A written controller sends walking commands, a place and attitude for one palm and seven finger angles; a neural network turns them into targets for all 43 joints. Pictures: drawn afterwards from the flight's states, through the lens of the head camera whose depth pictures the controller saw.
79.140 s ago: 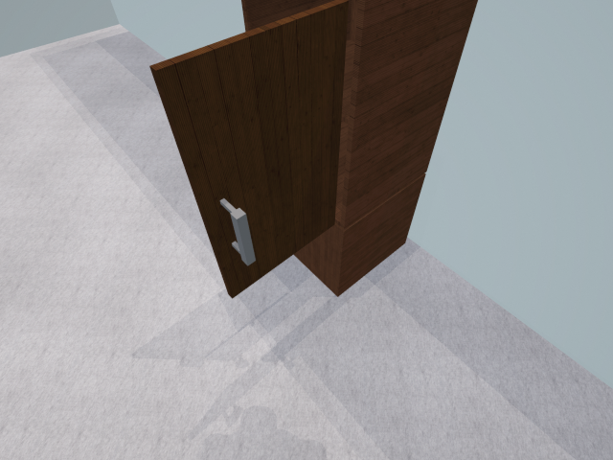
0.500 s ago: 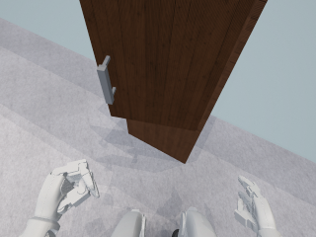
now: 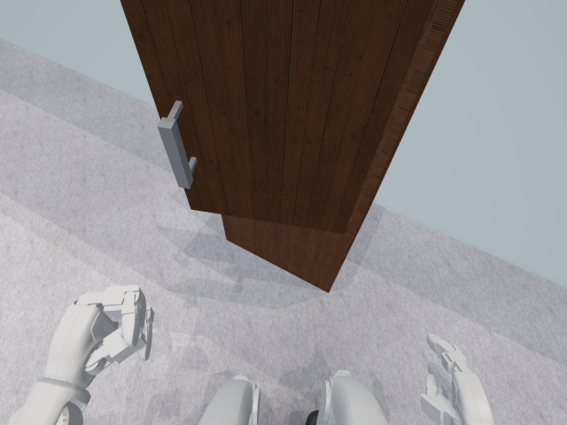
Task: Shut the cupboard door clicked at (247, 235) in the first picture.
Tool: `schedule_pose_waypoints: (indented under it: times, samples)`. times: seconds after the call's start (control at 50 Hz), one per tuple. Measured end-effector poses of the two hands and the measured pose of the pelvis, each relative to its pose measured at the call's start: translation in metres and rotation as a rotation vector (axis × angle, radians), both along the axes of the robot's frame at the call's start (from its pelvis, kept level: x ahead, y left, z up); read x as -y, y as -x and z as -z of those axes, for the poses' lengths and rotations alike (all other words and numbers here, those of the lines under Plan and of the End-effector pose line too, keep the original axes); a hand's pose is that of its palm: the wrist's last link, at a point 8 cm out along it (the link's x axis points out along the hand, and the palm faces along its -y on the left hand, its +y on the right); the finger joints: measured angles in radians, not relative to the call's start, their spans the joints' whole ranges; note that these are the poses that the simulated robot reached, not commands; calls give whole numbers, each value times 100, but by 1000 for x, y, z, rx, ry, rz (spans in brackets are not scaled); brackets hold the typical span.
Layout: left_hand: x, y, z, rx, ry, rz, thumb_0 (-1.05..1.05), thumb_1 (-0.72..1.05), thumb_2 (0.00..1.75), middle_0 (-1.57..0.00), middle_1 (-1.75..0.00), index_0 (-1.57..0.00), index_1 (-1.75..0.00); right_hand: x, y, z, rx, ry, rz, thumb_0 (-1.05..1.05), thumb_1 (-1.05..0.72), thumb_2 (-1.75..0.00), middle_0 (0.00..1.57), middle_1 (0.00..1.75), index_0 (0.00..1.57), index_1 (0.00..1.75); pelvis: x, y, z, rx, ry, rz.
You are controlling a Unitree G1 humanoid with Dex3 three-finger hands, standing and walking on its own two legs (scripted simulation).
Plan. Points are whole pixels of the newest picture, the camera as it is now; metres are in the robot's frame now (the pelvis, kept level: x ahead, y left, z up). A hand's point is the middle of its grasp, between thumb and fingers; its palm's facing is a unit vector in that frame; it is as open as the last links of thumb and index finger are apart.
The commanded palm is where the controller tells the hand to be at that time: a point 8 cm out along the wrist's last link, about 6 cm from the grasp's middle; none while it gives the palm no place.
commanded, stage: raise the hand and make a fist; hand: left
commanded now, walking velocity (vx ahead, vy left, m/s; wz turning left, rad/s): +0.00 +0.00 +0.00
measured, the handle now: (181, 147) +0.54 +0.21 +0.02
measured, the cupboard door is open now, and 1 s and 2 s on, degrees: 19 19 19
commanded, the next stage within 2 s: bring the fist close to the handle in 0.22 s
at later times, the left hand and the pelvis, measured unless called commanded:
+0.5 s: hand (148, 322) +0.24 +0.18 +0.04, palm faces -0.11 -0.99 -0.05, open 3.1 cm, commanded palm +0.24 +0.23 +0.04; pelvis -0.01 +0.00 -0.01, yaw +1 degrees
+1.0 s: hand (176, 236) +0.36 +0.18 +0.03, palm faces -0.12 -0.99 -0.04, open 3.1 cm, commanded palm +0.36 +0.23 +0.03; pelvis -0.01 +0.00 +0.00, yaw +0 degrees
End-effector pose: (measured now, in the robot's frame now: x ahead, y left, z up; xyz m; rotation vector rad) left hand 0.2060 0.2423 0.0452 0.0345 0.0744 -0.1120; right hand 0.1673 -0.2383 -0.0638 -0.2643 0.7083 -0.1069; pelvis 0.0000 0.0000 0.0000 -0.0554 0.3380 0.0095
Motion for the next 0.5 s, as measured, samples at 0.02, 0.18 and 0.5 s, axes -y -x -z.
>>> schedule_pose_waypoints:
  times: [0.02,0.18,0.5]
  samples:
    - [1,0,0,1,0,1,2,90,90,-130,-150,-130,-150,2,1,0,0,3,4,1,-90,-90,21,30,20,30,0,0,0,0,-1,1]
    - [4,3,-1,13,-9,-5,2,90,90,-130,-150,-130,-150,4,1,-2,11,3,8,1,-90,-90,21,30,20,30,2,1,0,4,-5,1]
    - [4,-18,4,53,-10,4,2,89,90,-130,-150,-130,-150,-7,-8,6,17,0,-46,1,-90,-90,21,30,20,30,1,6,5,-5,1,-10]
